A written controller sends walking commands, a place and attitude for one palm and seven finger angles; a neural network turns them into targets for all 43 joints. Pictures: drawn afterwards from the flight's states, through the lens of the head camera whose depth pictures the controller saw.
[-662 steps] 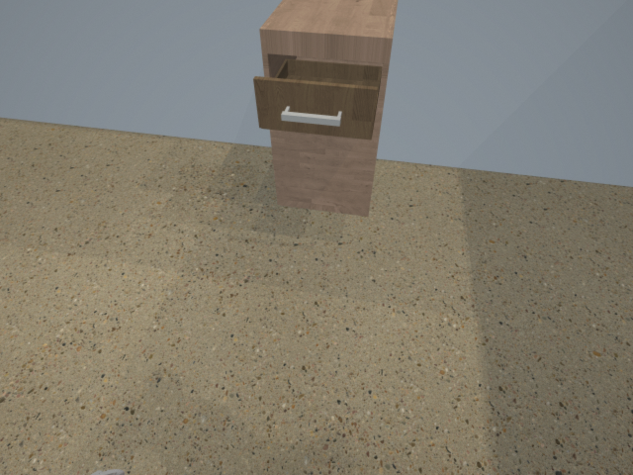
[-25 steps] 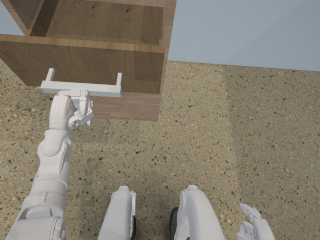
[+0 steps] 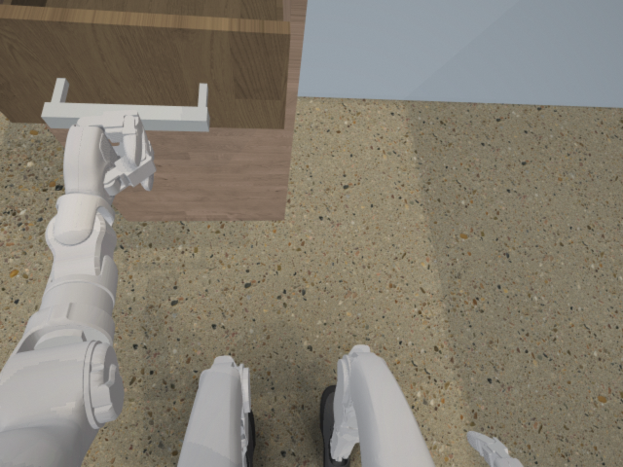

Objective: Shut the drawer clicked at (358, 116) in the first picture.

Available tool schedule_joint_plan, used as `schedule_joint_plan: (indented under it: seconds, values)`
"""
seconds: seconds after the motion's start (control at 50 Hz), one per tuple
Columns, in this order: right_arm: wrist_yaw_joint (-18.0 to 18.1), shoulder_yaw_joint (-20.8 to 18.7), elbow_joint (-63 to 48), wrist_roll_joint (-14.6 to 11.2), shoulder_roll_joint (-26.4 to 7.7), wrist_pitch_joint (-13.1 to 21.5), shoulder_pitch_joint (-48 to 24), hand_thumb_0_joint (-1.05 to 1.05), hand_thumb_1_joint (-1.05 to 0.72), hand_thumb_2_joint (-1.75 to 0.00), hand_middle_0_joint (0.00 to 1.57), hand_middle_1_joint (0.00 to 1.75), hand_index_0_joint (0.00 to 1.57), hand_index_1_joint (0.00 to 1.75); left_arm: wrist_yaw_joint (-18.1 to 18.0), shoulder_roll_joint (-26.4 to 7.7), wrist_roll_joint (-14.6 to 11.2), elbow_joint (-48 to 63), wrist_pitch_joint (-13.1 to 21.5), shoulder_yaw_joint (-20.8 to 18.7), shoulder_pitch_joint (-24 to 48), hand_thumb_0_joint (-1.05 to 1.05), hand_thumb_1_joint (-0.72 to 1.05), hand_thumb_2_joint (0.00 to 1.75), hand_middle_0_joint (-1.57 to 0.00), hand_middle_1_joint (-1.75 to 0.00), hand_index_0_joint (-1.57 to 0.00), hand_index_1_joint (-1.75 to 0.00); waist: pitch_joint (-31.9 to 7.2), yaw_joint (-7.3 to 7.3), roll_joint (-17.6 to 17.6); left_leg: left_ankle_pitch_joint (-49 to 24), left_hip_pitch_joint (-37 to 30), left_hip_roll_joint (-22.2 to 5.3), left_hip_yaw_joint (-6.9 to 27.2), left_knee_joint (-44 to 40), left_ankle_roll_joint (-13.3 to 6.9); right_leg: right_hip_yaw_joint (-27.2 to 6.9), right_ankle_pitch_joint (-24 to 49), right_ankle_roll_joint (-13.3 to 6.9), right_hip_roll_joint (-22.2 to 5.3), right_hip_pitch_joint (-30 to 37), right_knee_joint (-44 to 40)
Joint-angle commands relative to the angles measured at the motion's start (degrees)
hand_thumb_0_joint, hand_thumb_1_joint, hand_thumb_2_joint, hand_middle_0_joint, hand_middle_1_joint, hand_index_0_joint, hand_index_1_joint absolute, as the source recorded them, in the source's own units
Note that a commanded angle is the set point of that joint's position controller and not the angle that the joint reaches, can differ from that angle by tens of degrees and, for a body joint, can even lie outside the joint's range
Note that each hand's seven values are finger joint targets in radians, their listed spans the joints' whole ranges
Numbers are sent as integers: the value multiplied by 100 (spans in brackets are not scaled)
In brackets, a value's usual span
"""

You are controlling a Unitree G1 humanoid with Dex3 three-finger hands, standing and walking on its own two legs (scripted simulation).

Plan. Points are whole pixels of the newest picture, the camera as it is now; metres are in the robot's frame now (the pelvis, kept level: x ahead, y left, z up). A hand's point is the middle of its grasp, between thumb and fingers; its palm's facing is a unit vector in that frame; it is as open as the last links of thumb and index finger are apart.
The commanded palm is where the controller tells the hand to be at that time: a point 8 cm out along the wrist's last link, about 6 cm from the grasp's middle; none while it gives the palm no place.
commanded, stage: push the drawer shut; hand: left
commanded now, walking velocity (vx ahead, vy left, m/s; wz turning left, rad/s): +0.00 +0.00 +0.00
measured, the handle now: (132, 103) +0.56 +0.21 +0.02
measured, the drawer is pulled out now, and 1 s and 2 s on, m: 0.08 0.00 0.00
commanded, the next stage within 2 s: pull the fist back off the drawer in 1.00 s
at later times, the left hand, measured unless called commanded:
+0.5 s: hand (155, 118) +0.54 +0.18 +0.02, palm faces +0.00 -1.00 -0.03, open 3.2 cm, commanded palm +0.54 +0.20 +0.02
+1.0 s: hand (148, 104) +0.56 +0.20 +0.02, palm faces +0.01 -1.00 -0.04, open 3.0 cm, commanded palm +0.60 +0.19 +0.02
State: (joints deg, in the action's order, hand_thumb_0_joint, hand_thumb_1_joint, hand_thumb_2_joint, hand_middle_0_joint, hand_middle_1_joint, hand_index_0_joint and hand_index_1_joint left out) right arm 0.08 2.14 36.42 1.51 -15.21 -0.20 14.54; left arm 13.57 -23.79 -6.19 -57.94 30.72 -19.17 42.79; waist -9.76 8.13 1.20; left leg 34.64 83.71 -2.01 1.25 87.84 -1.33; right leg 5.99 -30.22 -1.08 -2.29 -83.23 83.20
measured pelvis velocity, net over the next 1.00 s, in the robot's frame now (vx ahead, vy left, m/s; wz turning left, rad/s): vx -0.01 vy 0.00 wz -0.03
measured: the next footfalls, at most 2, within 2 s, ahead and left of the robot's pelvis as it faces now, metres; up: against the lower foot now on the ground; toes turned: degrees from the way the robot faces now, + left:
none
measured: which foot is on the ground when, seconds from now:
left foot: down 0.00-1.00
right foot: down 0.00-1.00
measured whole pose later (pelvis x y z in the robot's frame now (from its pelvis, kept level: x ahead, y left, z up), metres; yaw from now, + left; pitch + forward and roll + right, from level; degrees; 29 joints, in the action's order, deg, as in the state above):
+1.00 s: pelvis -0.01 +0.00 -0.02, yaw -1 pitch +35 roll -7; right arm -0.1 5.8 36.8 3.5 -14.9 -1.3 16.9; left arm 12.3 -37.7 -0.1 -71.2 23.7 -20.6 65.3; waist -8.2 14.6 1.0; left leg 33.6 93.5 -2.3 4.3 91.8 -0.9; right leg 8.7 -28.6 -1.7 -1.7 -91.2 84.9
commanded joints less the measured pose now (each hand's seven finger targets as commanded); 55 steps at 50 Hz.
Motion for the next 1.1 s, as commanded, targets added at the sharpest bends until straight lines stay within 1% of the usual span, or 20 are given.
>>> schedule_joint_plan:
  seconds: [0.0,0.06,0.1,0.14,0.18,0.2,0.26,0.34,0.38,0.54,0.6,0.64,0.66,0.7,0.72,0.78,0.84,0.92,0.96,1.08]
  values:
    - [60,-382,-356,30,-1086,36,744,0,-90,-90,20,30,20,30,-99,-1201,-100,1241,377,-179,2920,0,90,90,-140,-160,-140,-160,-3116,273,808,-1323,-2240,168,387,-1177,-17,-363,683,-67,319,1554,-998]
    - [59,-379,-331,48,-1106,-7,799,0,-90,-90,20,30,20,30,-129,-1275,-24,1138,367,-186,3160,0,90,90,-140,-160,-140,-160,-3184,325,981,-1374,-2381,155,437,-1151,-7,-331,687,-70,323,1329,-945]
    - [58,-371,-291,63,-1120,-36,840,0,-90,-90,20,30,20,30,-159,-1255,-7,1057,340,-145,3385,0,90,90,-140,-160,-140,-160,-3073,431,886,-1371,-2402,137,485,-1141,-8,-303,688,-63,329,1222,-947]
    - [56,-367,-309,78,-1132,-47,865,0,-90,-90,20,30,20,30,-176,-1400,26,1058,349,-237,3512,0,90,90,-140,-160,-140,-160,-3216,420,955,-1404,-2395,143,493,-1089,-20,-313,697,-76,333,1223,-902]
    - [40,-358,-282,88,-1116,-75,896,0,-90,-90,20,30,20,30,-189,-1263,68,1001,318,-80,3709,0,90,90,-140,-160,-140,-160,-3259,500,1086,-1484,-2471,144,503,-1064,-12,-305,744,-69,336,1144,-908]
    - [41,-354,-261,95,-1130,-92,926,0,-90,-90,20,30,20,30,-203,-1401,77,854,289,-206,3671,0,90,90,-140,-160,-140,-160,-3185,497,972,-1406,-2358,136,489,-1052,-16,-309,709,-64,344,1197,-930]
    - [28,-329,-277,119,-1135,-127,954,0,-90,-90,20,30,20,30,-215,-1526,157,879,284,-227,3849,0,90,90,-140,-160,-140,-160,-3385,489,1206,-1568,-2456,128,527,-1016,-5,-300,773,-83,348,1162,-858]
    - [23,-287,-258,130,-1139,-171,1028,0,-90,-90,20,30,20,30,-238,-1630,201,662,177,-237,4140,0,90,90,-140,-160,-140,-160,-3193,631,1112,-1465,-2222,121,509,-957,-55,-306,744,-66,360,1134,-883]
    - [16,-288,-260,144,-1165,-208,1065,0,-90,-90,20,30,20,30,-237,-1856,264,706,150,-361,4223,0,90,90,-140,-160,-140,-160,-3431,600,1254,-1593,-2327,106,523,-913,-36,-308,809,-73,369,1152,-851]
    - [-10,-218,-235,180,-1163,-268,1240,0,-90,-90,20,30,20,30,-254,-2004,390,445,-50,-319,4752,0,90,90,-140,-160,-140,-160,-3288,800,1404,-1565,-2157,78,552,-831,-71,-291,796,-68,393,989,-836]
    - [-15,-206,-227,211,-1185,-289,1330,0,-90,-90,20,30,20,30,-266,-2244,446,552,-93,-451,4895,0,90,90,-140,-160,-140,-160,-3603,791,1492,-1836,-2282,53,580,-772,-65,-284,959,-70,403,1066,-793]
    - [-37,-206,-222,211,-1156,-289,1375,0,-90,-90,20,30,20,30,-245,-2069,428,493,-135,-347,4964,0,90,90,-140,-160,-140,-160,-3535,879,1545,-1875,-2316,46,584,-757,-76,-279,983,-61,412,963,-816]
    - [-23,-207,-198,209,-1195,-305,1396,0,-90,-90,20,30,20,30,-259,-2278,433,537,-137,-481,5089,0,90,90,-140,-160,-140,-160,-3501,879,1469,-1806,-2245,37,579,-747,-72,-280,961,-49,409,986,-825]
    - [-21,-189,-171,203,-1175,-296,1402,0,-90,-90,20,30,20,30,-259,-2217,446,541,-190,-355,5283,0,90,90,-140,-160,-140,-160,-3484,958,1501,-1601,-2108,54,544,-733,-97,-318,856,-37,418,1008,-877]
    - [-10,-181,-151,210,-1180,-286,1434,0,-90,-90,20,30,20,30,-272,-2351,425,525,-208,-456,5350,0,90,90,-140,-160,-140,-160,-3440,977,1433,-1548,-1992,55,517,-712,-114,-339,853,-31,423,1105,-913]
    - [14,-147,-101,214,-1204,-236,1459,0,-90,-90,20,30,20,30,-286,-2457,466,540,-204,-405,5641,0,90,90,-140,-160,-140,-160,-3436,1042,1678,-1413,-2074,57,568,-745,-95,-306,734,-49,422,904,-892]
    - [47,-101,-94,212,-1194,-174,1443,0,-90,-90,20,30,20,30,-315,-2352,493,407,-237,-225,5862,0,90,90,-140,-160,-140,-160,-3202,1164,1736,-1117,-1948,67,582,-772,-110,-292,546,-56,431,698,-891]
    - [92,-69,-65,212,-1246,-82,1444,0,-90,-90,20,30,20,30,-357,-2405,523,293,-303,-128,6082,0,90,90,-140,-160,-140,-160,-3208,1285,1751,-780,-1863,69,609,-787,-114,-287,376,-48,434,568,-907]
    - [107,-60,-49,218,-1254,-26,1452,0,-90,-90,20,30,20,30,-367,-2388,536,399,-290,-56,6269,0,90,90,-140,-160,-140,-160,-3362,1290,2069,-795,-2090,65,657,-826,-81,-259,389,-64,429,416,-862]
    - [176,15,-3,184,-1312,118,1380,0,-90,-90,20,30,20,30,-397,-2416,519,214,-447,33,6381,0,90,90,-140,-160,-140,-160,-3091,1400,2086,-283,-1984,16,740,-963,-80,-235,187,-51,418,205,-894]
